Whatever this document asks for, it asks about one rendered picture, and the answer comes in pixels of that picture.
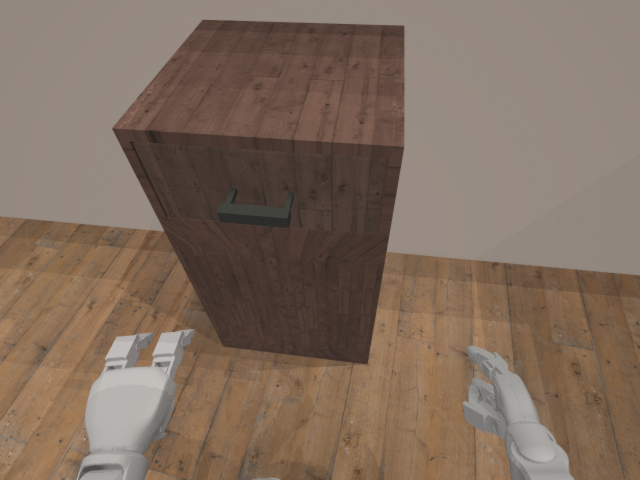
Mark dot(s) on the cabinet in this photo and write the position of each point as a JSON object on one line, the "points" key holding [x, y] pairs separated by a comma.
{"points": [[320, 88]]}

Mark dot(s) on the robot left hand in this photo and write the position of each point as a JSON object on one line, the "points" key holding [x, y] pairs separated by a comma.
{"points": [[129, 407]]}

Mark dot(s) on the drawer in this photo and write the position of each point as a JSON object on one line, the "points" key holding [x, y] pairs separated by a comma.
{"points": [[331, 192]]}

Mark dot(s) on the handle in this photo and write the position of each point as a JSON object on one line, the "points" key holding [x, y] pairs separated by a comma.
{"points": [[255, 215]]}

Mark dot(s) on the left robot forearm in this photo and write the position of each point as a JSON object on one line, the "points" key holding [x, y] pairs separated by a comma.
{"points": [[113, 465]]}

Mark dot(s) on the right robot forearm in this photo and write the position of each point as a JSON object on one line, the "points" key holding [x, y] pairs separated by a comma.
{"points": [[534, 454]]}

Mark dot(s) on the robot right hand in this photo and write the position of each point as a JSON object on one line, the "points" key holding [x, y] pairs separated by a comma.
{"points": [[506, 402]]}

